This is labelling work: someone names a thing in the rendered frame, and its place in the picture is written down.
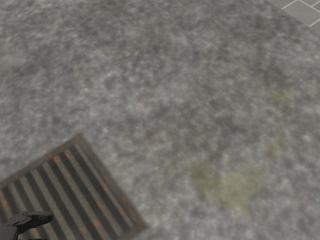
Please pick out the left robot hand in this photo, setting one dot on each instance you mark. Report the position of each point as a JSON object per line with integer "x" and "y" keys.
{"x": 22, "y": 222}

